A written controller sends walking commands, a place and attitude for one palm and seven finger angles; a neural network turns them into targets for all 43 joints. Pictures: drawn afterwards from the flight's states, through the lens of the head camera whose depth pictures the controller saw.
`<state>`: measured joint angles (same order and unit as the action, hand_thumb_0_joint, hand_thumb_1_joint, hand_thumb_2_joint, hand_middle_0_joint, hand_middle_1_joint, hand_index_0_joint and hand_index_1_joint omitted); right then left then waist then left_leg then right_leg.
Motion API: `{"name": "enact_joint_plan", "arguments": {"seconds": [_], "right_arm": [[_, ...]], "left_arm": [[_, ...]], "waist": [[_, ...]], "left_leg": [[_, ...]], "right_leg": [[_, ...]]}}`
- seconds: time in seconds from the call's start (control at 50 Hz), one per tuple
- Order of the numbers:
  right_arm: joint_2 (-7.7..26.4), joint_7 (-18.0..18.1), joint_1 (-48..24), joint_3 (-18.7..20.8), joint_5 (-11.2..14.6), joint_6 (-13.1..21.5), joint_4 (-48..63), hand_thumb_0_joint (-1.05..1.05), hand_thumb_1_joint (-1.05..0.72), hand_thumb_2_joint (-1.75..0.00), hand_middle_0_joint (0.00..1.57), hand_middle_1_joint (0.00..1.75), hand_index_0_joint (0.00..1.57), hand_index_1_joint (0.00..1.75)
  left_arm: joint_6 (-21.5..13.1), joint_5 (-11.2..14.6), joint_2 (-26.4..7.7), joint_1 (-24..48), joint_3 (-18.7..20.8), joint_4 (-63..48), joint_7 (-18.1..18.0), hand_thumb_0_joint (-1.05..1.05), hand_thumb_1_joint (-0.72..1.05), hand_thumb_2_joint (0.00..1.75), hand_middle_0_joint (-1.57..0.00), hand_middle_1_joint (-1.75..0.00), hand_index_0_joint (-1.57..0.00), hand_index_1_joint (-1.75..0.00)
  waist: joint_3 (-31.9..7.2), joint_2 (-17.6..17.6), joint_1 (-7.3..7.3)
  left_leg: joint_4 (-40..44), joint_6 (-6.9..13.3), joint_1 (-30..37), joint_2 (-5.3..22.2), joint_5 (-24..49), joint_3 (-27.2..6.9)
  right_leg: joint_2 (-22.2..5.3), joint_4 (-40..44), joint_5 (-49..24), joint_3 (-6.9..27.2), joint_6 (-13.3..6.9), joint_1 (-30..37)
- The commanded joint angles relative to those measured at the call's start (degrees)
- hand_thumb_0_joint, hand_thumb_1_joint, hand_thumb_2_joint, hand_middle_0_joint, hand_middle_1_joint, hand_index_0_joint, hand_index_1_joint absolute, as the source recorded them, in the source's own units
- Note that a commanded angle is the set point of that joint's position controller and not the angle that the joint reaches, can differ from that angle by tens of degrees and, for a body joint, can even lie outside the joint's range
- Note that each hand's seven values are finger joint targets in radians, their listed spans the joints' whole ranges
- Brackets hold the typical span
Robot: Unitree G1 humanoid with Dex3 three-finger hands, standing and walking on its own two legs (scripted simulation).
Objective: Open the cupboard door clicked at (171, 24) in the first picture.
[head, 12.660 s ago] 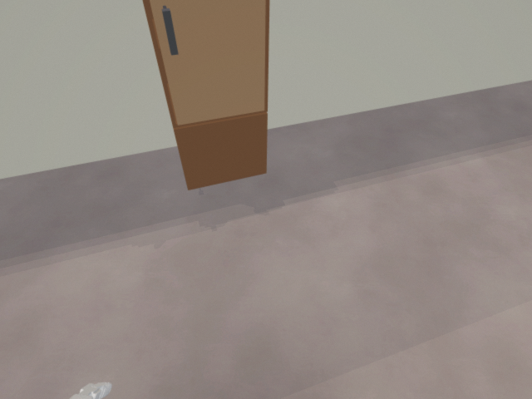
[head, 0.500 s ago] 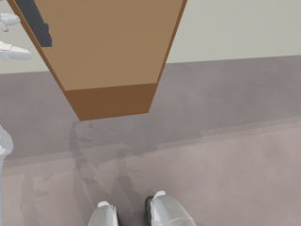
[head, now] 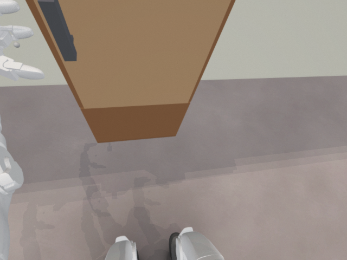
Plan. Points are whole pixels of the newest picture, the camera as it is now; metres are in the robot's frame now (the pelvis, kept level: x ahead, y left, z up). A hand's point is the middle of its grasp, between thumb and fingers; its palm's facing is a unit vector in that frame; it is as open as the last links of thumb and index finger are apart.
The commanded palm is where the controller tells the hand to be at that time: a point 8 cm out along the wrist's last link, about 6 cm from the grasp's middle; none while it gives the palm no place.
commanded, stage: move the hooked fingers beside the handle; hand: left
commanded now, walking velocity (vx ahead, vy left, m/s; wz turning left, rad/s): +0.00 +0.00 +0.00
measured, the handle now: (61, 23) +0.59 +0.18 +0.10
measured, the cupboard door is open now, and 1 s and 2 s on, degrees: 0 0 1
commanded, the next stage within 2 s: slide the fingers in behind the handle in 0.08 s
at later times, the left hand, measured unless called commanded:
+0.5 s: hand (43, 45) +0.54 +0.20 +0.10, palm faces +0.01 -1.00 +0.00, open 14.0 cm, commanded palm +0.52 +0.24 +0.09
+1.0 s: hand (55, 47) +0.53 +0.18 +0.10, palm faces +0.01 -1.00 +0.00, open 14.0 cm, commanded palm +0.51 +0.22 +0.09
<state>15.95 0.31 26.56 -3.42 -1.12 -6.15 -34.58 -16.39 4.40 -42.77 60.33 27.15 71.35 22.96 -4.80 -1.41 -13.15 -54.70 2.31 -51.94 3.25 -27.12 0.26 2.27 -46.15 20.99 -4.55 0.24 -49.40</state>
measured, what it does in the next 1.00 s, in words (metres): stands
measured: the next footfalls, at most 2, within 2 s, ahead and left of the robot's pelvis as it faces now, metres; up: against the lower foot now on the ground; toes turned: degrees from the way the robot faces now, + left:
none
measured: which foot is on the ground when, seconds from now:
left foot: down 0.00-1.00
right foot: down 0.00-1.00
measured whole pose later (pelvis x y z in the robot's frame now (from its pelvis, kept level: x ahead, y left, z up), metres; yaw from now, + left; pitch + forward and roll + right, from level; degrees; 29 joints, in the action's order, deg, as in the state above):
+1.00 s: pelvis -0.01 -0.02 +0.00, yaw +0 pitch +22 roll -4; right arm 15.9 -0.5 26.4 -2.6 -1.0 -4.4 -35.1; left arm -17.3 3.7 -35.8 60.3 24.6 71.8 16.1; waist -4.8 -2.0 -12.9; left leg -53.7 1.0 -50.4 3.5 -25.9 0.3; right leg 2.6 -47.4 20.9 -4.4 -1.2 -49.1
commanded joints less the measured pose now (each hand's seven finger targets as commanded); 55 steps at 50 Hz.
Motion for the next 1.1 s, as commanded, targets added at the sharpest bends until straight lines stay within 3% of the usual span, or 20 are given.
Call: {"name": "enact_joint_plan", "arguments": {"seconds": [0.0, 0.04, 0.06, 0.12, 0.22, 0.24, 0.26, 0.3, 0.38, 0.44, 0.5, 0.64, 0.7, 0.78, 0.84, 0.9, 0.96, 1.0, 1.04, 1.08], "right_arm": [[11.9, 0.7, 13.4, 4.2, -0.4, 0.3, 0.2, 0.00, -0.90, -0.90, 0.20, 0.30, 0.20, 0.30], [11.8, 0.7, 13.2, 4.2, -0.4, 0.2, 0.4, 0.00, -0.90, -0.90, 0.20, 0.30, 0.20, 0.30], [11.5, 0.6, 12.9, 4.2, -0.4, 0.3, 0.4, 0.00, -0.90, -0.90, 0.20, 0.30, 0.20, 0.30], [11.7, 0.5, 12.8, 4.1, -0.6, 0.4, 1.0, 0.00, -0.90, -0.90, 0.20, 0.30, 0.20, 0.30], [11.3, 0.2, 12.1, 4.2, -0.5, 0.8, 1.1, 0.00, -0.90, -0.90, 0.20, 0.30, 0.20, 0.30], [11.3, 0.2, 12.1, 4.2, -0.4, 0.7, 1.0, 0.00, -0.90, -0.90, 0.20, 0.30, 0.20, 0.30], [11.1, 0.1, 12.0, 4.2, -0.4, 0.8, 1.1, 0.00, -0.90, -0.90, 0.20, 0.30, 0.20, 0.30], [11.2, 0.1, 11.9, 4.1, -0.3, 0.8, 1.0, 0.00, -0.90, -0.90, 0.20, 0.30, 0.20, 0.30], [11.0, 0.3, 11.8, 4.0, -0.2, 1.1, 1.1, 0.00, -0.90, -0.90, 0.20, 0.30, 0.20, 0.30], [10.9, 0.1, 12.3, 4.2, -0.4, 1.4, 1.1, 0.00, -0.90, -0.90, 0.20, 0.30, 0.20, 0.30], [10.7, 0.0, 12.0, 4.1, -0.3, 1.5, 0.9, 0.00, -0.90, -0.90, 0.20, 0.30, 0.20, 0.30], [10.8, 0.2, 12.5, 4.0, -0.3, 2.2, 1.4, 0.00, -0.90, -0.90, 0.20, 0.30, 0.20, 0.30], [10.6, 0.1, 12.3, 4.0, -0.2, 2.4, 1.3, 0.00, -0.90, -0.90, 0.20, 0.30, 0.20, 0.30], [10.7, 0.2, 12.6, 4.3, -0.2, 2.4, 1.3, 0.00, -0.90, -0.90, 0.20, 0.30, 0.20, 0.30], [10.6, 0.0, 12.2, 4.5, -0.1, 2.5, 1.2, 0.00, -0.90, -0.90, 0.20, 0.30, 0.20, 0.30], [10.5, 0.0, 11.9, 4.5, 0.0, 2.4, 1.1, 0.00, -0.90, -0.90, 0.20, 0.30, 0.20, 0.30], [10.6, 0.0, 12.1, 4.6, 0.0, 2.7, 0.9, 0.00, -0.90, -0.90, 0.20, 0.30, 0.20, 0.30], [10.3, -0.1, 11.8, 4.5, -0.1, 2.9, 0.5, 0.00, -0.90, -0.90, 0.20, 0.30, 0.20, 0.30], [10.1, -0.3, 11.7, 4.7, -0.4, 3.2, 0.4, 0.00, -0.90, -0.90, 0.20, 0.30, 0.20, 0.30], [10.2, -0.5, 11.5, 4.7, -0.4, 3.4, 0.2, 0.00, -0.90, -0.90, 0.20, 0.30, 0.20, 0.30]], "left_arm": [[-3.0, 1.3, -11.9, 24.9, -0.5, -11.3, -0.6, 0.00, -0.50, 0.30, -0.30, -1.20, -0.30, -1.20], [-3.1, 0.6, -12.2, 25.9, -0.5, -12.4, -1.5, 0.00, -0.50, 0.30, -0.30, -1.20, -0.30, -1.20], [-2.9, 0.5, -10.4, 25.0, -1.5, -11.0, -1.9, 0.00, -0.50, 0.30, -0.30, -1.20, -0.30, -1.20], [-4.1, 0.4, -12.9, 25.7, 0.7, -12.9, -3.3, 0.00, -0.50, 0.30, -0.30, -1.20, -0.30, -1.20], [-5.2, 0.1, -10.6, 27.2, -0.7, -13.4, -4.0, 0.00, -0.50, 0.30, -0.30, -1.20, -0.30, -1.20], [-5.4, -0.1, -11.8, 26.8, 0.1, -13.4, -4.1, 0.00, -0.50, 0.30, -0.30, -1.20, -0.30, -1.20], [-5.3, 0.1, -10.2, 26.2, -0.7, -13.3, -4.1, 0.00, -0.50, 0.30, -0.30, -1.20, -0.30, -1.20], [-4.5, 0.0, -10.0, 25.8, -1.0, -11.0, -4.1, 0.00, -0.50, 0.30, -0.30, -1.20, -0.30, -1.20], [-4.0, -0.3, -10.1, 26.2, -1.0, -10.4, -4.9, 0.00, -0.50, 0.30, -0.30, -1.20, -0.30, -1.20], [-5.0, -0.4, -10.3, 26.6, -0.4, -12.8, -5.7, 0.00, -0.50, 0.30, -0.30, -1.20, -0.30, -1.20], [-4.8, -0.5, -8.7, 26.8, -1.5, -10.7, -6.2, 0.00, -0.50, 0.30, -0.30, -1.20, -0.30, -1.20], [-5.1, -1.4, -13.4, 26.9, 1.6, -10.8, -7.6, 0.00, -0.50, 0.30, -0.30, -1.20, -0.30, -1.20], [-5.2, -1.8, -11.7, 27.7, -0.4, -11.0, -7.5, 0.00, -0.50, 0.30, -0.30, -1.20, -0.30, -1.20], [-5.7, -1.0, -11.9, 26.5, 0.7, -12.7, -7.1, 0.00, -0.50, 0.30, -0.30, -1.20, -0.30, -1.20], [-5.4, 0.0, -9.7, 25.0, 0.0, -12.5, -6.6, 0.00, -0.50, 0.30, -0.30, -1.20, -0.30, -1.20], [-4.3, 0.0, -6.3, 25.2, -2.7, -10.7, -6.7, 0.00, -0.50, 0.30, -0.30, -1.20, -0.30, -1.20], [-4.8, 0.2, -7.3, 25.8, -1.5, -12.3, -7.4, 0.00, -0.50, 0.30, -0.30, -1.20, -0.30, -1.20], [-5.3, 0.1, -6.1, 26.9, -2.4, -11.4, -8.1, 0.00, -0.50, 0.30, -0.30, -1.20, -0.30, -1.20], [-6.4, 0.0, -4.3, 27.0, -3.0, -12.8, -8.8, 0.00, -0.50, 0.30, -0.30, -1.20, -0.30, -1.20], [-6.7, -0.1, -3.8, 27.1, -3.3, -12.7, -9.4, 0.00, -0.50, 0.30, -0.30, -1.20, -0.30, -1.20]], "waist": [[-27.1, -13.4, -0.97], [-28.3, -15.0, -0.71], [-27.3, -15.2, -0.82], [-28.3, -13.5, -0.32], [-29.4, -12.9, -0.92], [-30.2, -14.0, -0.05], [-30.7, -13.7, -0.29], [-28.4, -10.4, -0.79], [-27.6, -10.8, -0.74], [-30.6, -11.7, -0.19], [-26.9, -9.9, -0.86], [-29.5, -9.0, 0.11], [-28.2, -9.3, -0.53], [-31.8, -10.1, 0.23], [-30.7, -10.2, 0.28], [-26.4, -8.5, -0.72], [-28.7, -9.1, -0.17], [-26.2, -8.4, -0.78], [-27.7, -10.6, -0.42], [-27.8, -9.9, -0.55]], "left_leg": [[3.6, -2.0, 30.3, 0.5, 41.4, -6.1], [3.3, -2.2, 31.3, 0.5, 43.1, -6.3], [3.1, -2.0, 30.8, 0.4, 42.2, -5.8], [3.3, -2.2, 30.3, 0.4, 42.6, -6.3], [3.0, -1.7, 29.6, 0.0, 40.2, -5.8], [3.1, -2.1, 29.9, 0.0, 40.7, -5.9], [3.0, -2.0, 30.2, 0.0, 40.7, -5.8], [3.3, -1.5, 27.0, -0.2, 36.7, -5.4], [3.6, -0.9, 24.6, -0.7, 32.9, -4.5], [3.4, -1.0, 26.2, -0.7, 34.6, -4.6], [3.9, -0.7, 22.9, -0.9, 30.0, -4.2], [3.9, -0.1, 18.7, -1.7, 27.6, -2.8], [4.1, 0.1, 17.8, -1.7, 26.3, -2.4], [4.0, -0.1, 20.2, -1.7, 28.7, -2.5], [4.0, -0.1, 20.4, -1.7, 28.6, -2.0], [4.9, 0.1, 18.8, -1.7, 25.2, -2.1], [4.6, 0.0, 20.2, -1.8, 26.8, -2.3], [4.6, -0.1, 19.8, -1.7, 26.0, -2.6], [4.4, -0.4, 22.3, -1.7, 27.6, -2.7], [4.3, -0.5, 22.5, -1.7, 27.5, -3.0]], "right_leg": [[2.3, 1.4, -20.9, 0.4, -1.3, 5.4], [2.1, 1.0, -21.1, 0.5, -1.3, 4.7], [2.1, 1.2, -21.0, 0.7, -1.3, 4.2], [2.1, 0.5, -21.5, 0.6, -1.5, 6.0], [2.0, 0.4, -21.8, 1.1, -1.3, 6.8], [2.0, 0.3, -21.6, 1.1, -1.3, 7.1], [2.0, 0.3, -21.9, 1.1, -1.3, 7.2], [2.0, 0.6, -21.0, 1.1, -1.1, 7.8], [1.8, 0.8, -20.9, 1.6, -1.1, 9.0], [1.9, 0.5, -22.1, 1.7, -1.2, 9.8], [1.9, 0.9, -20.1, 1.7, -1.1, 9.7], [1.5, 0.8, -22.8, 3.2, -1.0, 15.3], [1.4, 1.1, -22.6, 3.5, -0.8, 15.3], [1.5, 0.8, -24.8, 3.5, -1.0, 16.7], [1.5, 1.3, -25.2, 3.5, -1.0, 16.4], [1.5, 2.2, -21.8, 3.1, -0.8, 14.5], [1.5, 1.8, -22.9, 3.3, -1.0, 15.1], [1.5, 1.9, -21.5, 3.1, -0.9, 13.6], [1.5, 1.5, -21.6, 2.9, -1.1, 12.4], [1.5, 1.3, -20.9, 2.8, -1.1, 11.6]]}}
